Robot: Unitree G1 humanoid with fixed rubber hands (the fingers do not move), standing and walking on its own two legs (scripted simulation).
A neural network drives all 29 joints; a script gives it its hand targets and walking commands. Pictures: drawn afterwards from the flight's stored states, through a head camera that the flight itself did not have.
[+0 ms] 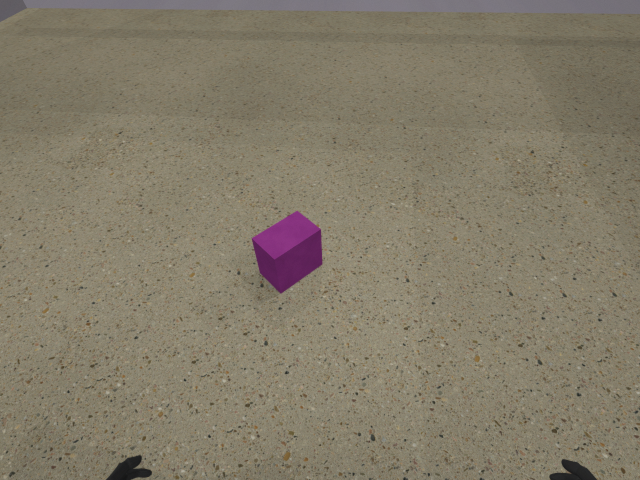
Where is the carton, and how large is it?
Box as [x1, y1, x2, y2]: [252, 211, 321, 292]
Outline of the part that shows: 297,211 252,238 260,272 280,292 282,292 321,264 320,229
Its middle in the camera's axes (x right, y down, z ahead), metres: -0.13 +0.03 +1.53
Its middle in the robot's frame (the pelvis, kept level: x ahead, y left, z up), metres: +1.05 +0.20 -0.67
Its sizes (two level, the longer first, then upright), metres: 0.220 0.142 0.210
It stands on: the floor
